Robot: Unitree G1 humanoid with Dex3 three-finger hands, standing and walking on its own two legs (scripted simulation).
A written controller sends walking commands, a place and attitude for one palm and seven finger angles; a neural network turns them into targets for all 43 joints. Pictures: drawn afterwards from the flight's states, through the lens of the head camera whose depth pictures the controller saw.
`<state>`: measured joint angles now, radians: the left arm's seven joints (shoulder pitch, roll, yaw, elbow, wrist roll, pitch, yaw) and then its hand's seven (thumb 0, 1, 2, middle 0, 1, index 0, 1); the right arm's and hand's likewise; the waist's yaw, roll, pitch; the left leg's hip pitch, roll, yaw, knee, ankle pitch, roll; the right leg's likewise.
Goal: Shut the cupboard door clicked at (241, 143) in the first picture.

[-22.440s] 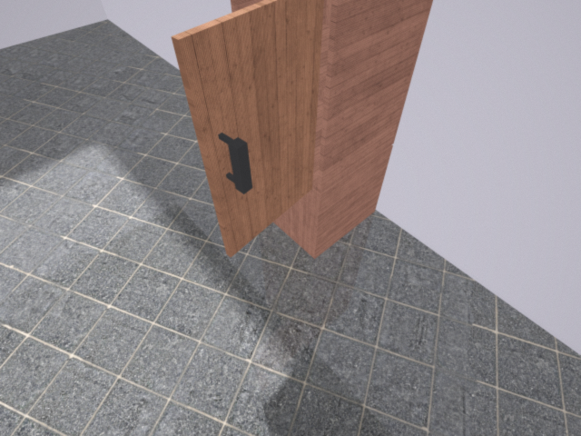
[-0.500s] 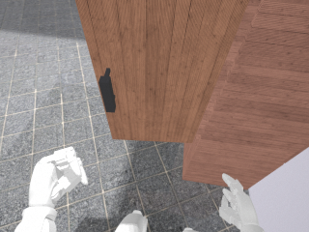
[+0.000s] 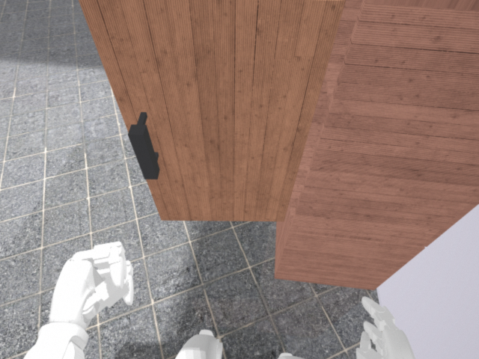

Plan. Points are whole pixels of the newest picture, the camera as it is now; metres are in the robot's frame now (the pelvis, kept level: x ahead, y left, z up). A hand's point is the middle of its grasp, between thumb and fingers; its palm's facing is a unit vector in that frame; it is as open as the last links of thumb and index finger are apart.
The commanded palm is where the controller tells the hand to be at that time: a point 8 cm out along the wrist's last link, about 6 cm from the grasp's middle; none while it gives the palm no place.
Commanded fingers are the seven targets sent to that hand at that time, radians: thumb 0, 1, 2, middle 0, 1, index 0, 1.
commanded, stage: raise the hand and make a fist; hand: left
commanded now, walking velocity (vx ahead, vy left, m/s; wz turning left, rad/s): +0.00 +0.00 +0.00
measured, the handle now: (147, 145) +0.48 +0.22 +0.06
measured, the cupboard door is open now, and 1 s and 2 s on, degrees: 97 97 95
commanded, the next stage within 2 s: bring the fist close to the handle in 0.12 s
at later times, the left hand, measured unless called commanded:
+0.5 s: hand (134, 249) +0.26 +0.18 +0.07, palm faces +0.04 -1.00 -0.03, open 3.1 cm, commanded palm +0.25 +0.23 +0.07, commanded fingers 0.00 0.90 0.90 -1.30 -1.50 -1.30 -1.50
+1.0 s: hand (150, 206) +0.34 +0.18 +0.06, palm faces +0.06 -1.00 -0.01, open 3.1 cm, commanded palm +0.32 +0.23 +0.07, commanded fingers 0.00 0.90 0.90 -1.30 -1.50 -1.30 -1.50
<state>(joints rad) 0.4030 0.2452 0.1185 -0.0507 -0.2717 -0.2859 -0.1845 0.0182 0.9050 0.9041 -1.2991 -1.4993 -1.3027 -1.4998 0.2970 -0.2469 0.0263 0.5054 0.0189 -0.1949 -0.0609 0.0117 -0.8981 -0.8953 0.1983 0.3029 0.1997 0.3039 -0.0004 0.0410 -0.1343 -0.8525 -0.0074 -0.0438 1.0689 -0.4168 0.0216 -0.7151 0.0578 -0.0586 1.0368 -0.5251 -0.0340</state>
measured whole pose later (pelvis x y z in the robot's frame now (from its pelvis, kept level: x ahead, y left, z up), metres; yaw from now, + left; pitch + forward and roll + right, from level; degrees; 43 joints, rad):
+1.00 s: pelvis +0.00 +0.00 +0.00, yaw -1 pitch +13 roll -2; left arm -0.13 0.23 0.16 0.36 -0.22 -0.30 -0.11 0.02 0.90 0.90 -1.30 -1.50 -1.31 -1.50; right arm 0.25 -0.24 0.03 0.59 0.02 -0.13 -0.06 0.01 -0.90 -0.90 0.20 0.30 0.20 0.30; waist -0.02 0.04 -0.13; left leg -0.87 -0.01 -0.02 1.04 -0.41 0.02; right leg -0.75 0.06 -0.04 1.03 -0.52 -0.03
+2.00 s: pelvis +0.00 +0.00 +0.00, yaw -1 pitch +16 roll -2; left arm -0.47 0.32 0.25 0.79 -0.19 -0.38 -0.21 0.04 0.88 0.91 -1.30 -1.50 -1.30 -1.50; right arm 0.28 -0.25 0.02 0.63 0.03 -0.07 -0.04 0.01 -0.90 -0.90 0.20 0.30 0.20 0.30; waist -0.05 0.03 -0.13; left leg -0.92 0.00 -0.02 1.06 -0.41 0.02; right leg -0.80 0.06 -0.04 1.03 -0.51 -0.03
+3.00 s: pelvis +0.00 +0.01 -0.03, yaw -3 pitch +24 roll -5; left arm -1.05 0.54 0.29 1.24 -0.11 -0.31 -0.40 0.02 0.91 0.91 -1.30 -1.50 -1.30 -1.50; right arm 0.39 -0.27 0.04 0.68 0.02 -0.06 -0.01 0.00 -0.90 -0.89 0.20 0.30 0.20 0.30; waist -0.18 0.07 -0.13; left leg -1.18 0.02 -0.04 1.19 -0.43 0.03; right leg -1.04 0.09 -0.06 1.13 -0.52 -0.03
